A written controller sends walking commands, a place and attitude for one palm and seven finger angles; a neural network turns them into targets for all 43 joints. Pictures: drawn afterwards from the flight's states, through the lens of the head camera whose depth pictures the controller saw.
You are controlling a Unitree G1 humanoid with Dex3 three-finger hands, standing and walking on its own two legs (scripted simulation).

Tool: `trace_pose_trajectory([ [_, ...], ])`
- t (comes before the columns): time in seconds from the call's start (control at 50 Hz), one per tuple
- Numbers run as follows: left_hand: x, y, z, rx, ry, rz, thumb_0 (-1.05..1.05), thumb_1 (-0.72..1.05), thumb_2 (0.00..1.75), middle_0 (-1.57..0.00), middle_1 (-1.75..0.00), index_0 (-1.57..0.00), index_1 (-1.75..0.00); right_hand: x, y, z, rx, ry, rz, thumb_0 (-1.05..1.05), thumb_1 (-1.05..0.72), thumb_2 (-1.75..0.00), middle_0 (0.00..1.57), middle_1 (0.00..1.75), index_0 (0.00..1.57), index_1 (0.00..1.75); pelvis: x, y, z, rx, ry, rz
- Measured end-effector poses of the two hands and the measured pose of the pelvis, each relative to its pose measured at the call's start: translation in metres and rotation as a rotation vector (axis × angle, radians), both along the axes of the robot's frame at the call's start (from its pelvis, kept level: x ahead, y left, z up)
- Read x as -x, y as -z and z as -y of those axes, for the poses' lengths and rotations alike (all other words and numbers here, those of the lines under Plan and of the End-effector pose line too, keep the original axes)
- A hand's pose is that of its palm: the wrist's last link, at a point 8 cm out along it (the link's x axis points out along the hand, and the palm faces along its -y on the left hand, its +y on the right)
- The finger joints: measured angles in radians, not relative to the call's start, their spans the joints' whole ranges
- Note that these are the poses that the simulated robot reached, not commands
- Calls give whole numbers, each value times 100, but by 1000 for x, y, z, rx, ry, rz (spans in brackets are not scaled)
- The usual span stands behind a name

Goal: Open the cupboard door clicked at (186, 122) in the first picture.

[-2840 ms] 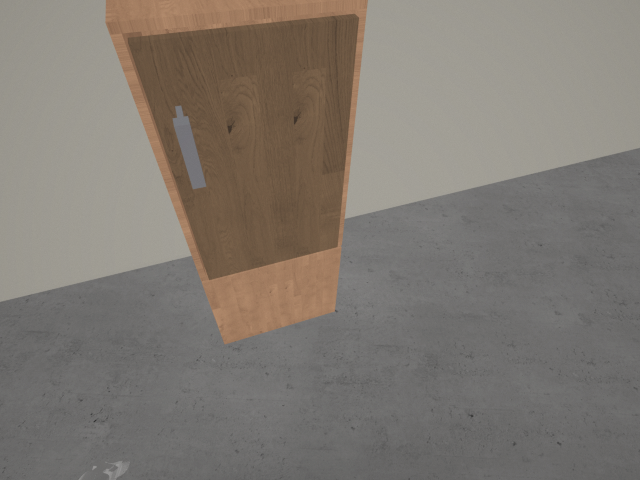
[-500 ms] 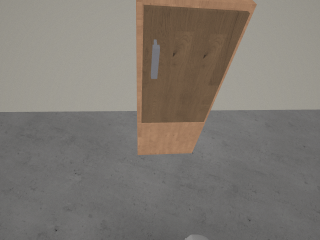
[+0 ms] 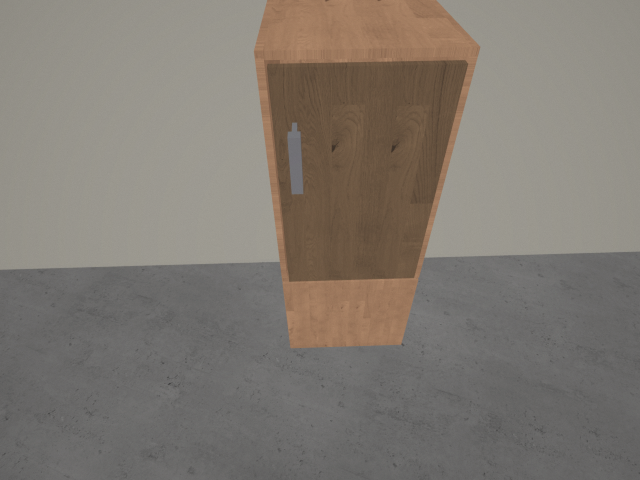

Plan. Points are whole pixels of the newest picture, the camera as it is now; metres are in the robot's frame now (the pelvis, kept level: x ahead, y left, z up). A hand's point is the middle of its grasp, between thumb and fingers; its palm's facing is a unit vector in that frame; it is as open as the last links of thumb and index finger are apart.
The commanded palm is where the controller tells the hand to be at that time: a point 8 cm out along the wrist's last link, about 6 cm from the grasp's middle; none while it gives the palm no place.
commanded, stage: take the last steps up to it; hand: left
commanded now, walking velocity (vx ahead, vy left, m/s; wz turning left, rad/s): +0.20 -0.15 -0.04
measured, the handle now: (296, 158) +0.69 +0.09 +0.05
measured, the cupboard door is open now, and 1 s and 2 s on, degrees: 0 0 0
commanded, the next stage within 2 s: come to a stop and stand still in 0.24 s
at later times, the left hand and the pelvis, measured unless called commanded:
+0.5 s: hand out of the picture +0.12 +0.17 -0.19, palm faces +0.02 -0.99 -0.16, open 7.4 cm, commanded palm none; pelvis +0.12 -0.01 +0.00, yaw -3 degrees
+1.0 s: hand (258, 460) +0.20 +0.11 -0.16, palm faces +0.04 -0.96 -0.29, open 7.4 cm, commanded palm none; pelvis +0.11 -0.08 -0.01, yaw -1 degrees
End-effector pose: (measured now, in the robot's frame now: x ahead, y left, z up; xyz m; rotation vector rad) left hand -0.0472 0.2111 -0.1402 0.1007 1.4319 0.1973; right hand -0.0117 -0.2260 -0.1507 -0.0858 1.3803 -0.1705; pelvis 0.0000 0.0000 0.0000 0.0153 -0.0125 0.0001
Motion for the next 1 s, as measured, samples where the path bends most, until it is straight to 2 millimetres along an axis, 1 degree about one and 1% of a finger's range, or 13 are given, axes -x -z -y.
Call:
trace_pose_trajectory([
  [0.08, 20, 2, 21, 40, -35, -93, 0, 91, 90, -20, -30, -20, -30, -14, 1, 9, 20, -8, -29, 0, -90, -90, 20, 30, 19, 30, -14, 3, 4, 22, -18, -10],
  [0.14, 25, 4, 33, 68, -59, -148, 0, 90, 90, -20, -30, -20, -30, -33, 1, 10, 34, -24, -45, 0, -91, -90, 20, 30, 19, 30, -27, 6, 5, 31, -20, -23],
  [0.22, 23, 7, 39, 101, -77, -213, 0, 90, 90, -20, -30, -20, -30, -77, 1, 3, 50, -54, -19, 1, -91, -90, 19, 30, 19, 30, -48, 10, 2, 35, -8, -40],
  [0.3, 5, 19, 32, 129, -71, -261, 0, 90, 90, -20, -30, -20, -30, -129, 3, -4, 88, -59, 79, 1, -92, -90, 20, 30, 19, 30, -73, 20, -5, 32, 16, -41],
  [0.34, -15, 24, 24, 130, -35, -263, 0, 90, 90, -21, -30, -20, -30, -144, -1, -7, 97, -39, 132, 0, -92, -90, 20, 30, 19, 30, -83, 20, -6, 17, 44, -32],
  [0.4, -63, 26, 7, 100, 26, -205, 1, 91, 90, -20, -30, -20, -30, -151, -11, -4, 120, 13, 166, 0, -94, -90, 20, 30, 20, 30, -99, 14, -3, 18, 64, -17],
  [0.52, -181, 19, -10, 13, 62, 50, 0, 91, 90, -20, -30, -19, -29, -138, -18, 14, 121, 3, 52, -1, -94, -90, 20, 30, 20, 30, -118, 4, 11, 32, 44, -8],
  [0.62, -251, 7, 2, -52, 118, 172, 0, 91, 90, -20, -30, -19, -29, -128, -4, 32, 64, 33, -29, 0, -92, -90, 20, 30, 20, 30, -128, 7, 36, 19, 43, 0],
  [0.7, -282, 4, 23, -108, 167, 222, 0, 91, 90, -20, -30, -19, -29, -127, 23, 56, 7, 62, -61, 0, -91, -90, 20, 30, 20, 30, -138, 22, 63, -12, 52, 0],
  [0.76, -289, -3, 41, -126, 187, 231, 0, 91, 90, -20, -30, -19, -29, -131, 34, 74, -6, 75, -65, 0, -91, -90, 20, 30, 20, 30, -138, 24, 73, -13, 44, 3],
  [0.84, -283, -14, 58, -128, 166, 245, 0, 91, 90, -20, -30, -20, -30, -142, 31, 92, -4, 49, -47, 0, -91, -90, 20, 30, 19, 30, -131, 16, 79, -29, 35, 8],
  [0.92, -266, -19, 63, -125, 137, 254, 0, 90, 90, -21, -30, -20, -30, -155, 23, 103, 7, 9, -5, 0, -91, -90, 20, 30, 19, 30, -120, 11, 82, -39, 27, 5],
  [1.0, -238, -18, 57, -121, 101, 247, 0, 90, 90, -21, -30, -20, -30, -164, 13, 107, 27, -33, 48, 0, -91, -90, 19, 30, 19, 30, -106, 9, 80, -40, 15, 8],
])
